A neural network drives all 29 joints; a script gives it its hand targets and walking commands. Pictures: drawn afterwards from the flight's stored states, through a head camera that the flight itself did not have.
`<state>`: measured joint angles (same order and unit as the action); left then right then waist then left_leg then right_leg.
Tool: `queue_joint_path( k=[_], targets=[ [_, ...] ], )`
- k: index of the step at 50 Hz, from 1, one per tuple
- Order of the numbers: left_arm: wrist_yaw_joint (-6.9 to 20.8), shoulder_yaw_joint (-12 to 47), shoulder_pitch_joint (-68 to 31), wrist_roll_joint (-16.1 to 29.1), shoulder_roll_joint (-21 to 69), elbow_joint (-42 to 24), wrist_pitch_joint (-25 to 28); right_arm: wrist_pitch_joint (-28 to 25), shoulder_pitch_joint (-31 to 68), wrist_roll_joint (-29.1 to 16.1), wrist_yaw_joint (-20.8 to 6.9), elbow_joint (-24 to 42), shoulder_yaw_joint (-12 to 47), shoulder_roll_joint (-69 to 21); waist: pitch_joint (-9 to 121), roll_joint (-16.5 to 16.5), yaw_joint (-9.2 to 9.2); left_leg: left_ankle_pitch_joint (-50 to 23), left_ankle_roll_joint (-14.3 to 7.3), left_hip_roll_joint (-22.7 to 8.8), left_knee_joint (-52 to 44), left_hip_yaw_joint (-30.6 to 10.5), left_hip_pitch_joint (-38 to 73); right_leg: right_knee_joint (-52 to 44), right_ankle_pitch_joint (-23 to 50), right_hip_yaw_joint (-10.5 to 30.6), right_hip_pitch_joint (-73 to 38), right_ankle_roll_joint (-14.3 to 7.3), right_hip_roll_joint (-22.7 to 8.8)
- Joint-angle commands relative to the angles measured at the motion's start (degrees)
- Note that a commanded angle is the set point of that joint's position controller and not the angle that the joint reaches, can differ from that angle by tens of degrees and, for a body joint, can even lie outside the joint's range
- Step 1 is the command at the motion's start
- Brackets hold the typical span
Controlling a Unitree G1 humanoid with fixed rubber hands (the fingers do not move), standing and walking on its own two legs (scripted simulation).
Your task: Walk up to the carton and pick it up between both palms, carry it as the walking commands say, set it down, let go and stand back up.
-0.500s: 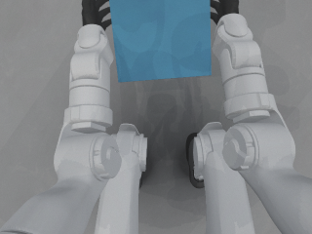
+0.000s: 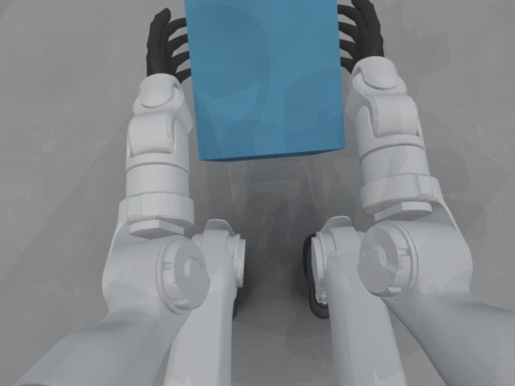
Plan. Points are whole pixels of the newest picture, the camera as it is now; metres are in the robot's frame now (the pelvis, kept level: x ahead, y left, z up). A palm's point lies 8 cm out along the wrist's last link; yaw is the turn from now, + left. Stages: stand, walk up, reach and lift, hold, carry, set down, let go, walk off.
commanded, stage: reach and lift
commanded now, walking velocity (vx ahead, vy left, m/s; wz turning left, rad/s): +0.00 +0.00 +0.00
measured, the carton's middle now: (262, 60) +0.56 +0.01 -0.14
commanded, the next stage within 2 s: none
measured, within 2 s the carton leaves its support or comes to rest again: neither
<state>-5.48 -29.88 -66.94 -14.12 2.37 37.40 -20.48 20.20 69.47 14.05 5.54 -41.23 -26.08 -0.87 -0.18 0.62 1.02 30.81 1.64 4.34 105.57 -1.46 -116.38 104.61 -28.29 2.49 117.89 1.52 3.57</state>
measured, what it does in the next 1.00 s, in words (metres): rises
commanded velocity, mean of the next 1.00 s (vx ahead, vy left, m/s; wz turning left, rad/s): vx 0.00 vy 0.00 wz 0.00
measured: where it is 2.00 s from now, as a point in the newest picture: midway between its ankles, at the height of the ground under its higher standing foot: (273, 293)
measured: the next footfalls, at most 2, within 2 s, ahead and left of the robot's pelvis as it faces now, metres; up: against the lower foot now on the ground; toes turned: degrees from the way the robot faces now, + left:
none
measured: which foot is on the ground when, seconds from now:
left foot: down 0.00-1.00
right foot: down 0.00-1.00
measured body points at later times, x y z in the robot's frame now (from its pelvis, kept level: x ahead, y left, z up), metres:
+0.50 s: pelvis +0.01 +0.00 +0.05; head +0.27 -0.01 +0.42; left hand +0.50 +0.14 -0.01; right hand +0.52 -0.12 -0.01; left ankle +0.10 +0.12 -0.44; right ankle +0.12 -0.12 -0.44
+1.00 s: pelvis +0.02 +0.00 +0.12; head +0.24 -0.01 +0.51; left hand +0.48 +0.14 +0.07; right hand +0.49 -0.12 +0.07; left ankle +0.10 +0.12 -0.44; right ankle +0.12 -0.12 -0.44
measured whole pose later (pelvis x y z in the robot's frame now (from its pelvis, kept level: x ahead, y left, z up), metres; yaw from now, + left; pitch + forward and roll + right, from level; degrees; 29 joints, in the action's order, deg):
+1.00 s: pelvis +0.02 +0.00 +0.12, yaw +0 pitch +34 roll +1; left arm -4.3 -29.5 -50.2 -16.3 8.0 34.8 -20.1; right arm 19.7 52.5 16.7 4.5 -38.4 -26.1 -6.8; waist 6.9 0.7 1.3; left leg 28.4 1.3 3.7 84.0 -2.3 -89.7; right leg 83.5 -26.2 3.2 91.4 0.9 3.5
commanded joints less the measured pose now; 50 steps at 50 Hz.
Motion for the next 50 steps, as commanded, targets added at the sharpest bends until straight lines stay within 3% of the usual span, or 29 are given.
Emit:
queue_joint_path(
  k=[1, 50],
  targets=[
    [15.02, 31.25, -38.31, 8.5, 59.3, 3.63, 0.41, -0.7, 34.81, -7.81, -13.69, -3.46, 28.02, -60.33, 64.5, 0.53, 0.85, -13.9, 0.43, 6.78, -11.61, 5.54, 31.58, -9.36, 12.54, -5.7, -37.53, -0.62, 7.17],
    [14.58, 33.39, -19.83, 6.1, 66.71, 3.5, 1.2, -1.53, 16.3, -5.0, -13.64, -3.43, 30.07, -68.21, 55.59, 0.71, 0.96, -14.52, 0.23, 6.58, -32.29, 2.46, 51.28, -30.63, 13.35, -2.5, -57.88, -0.22, 7.17]
  ],
)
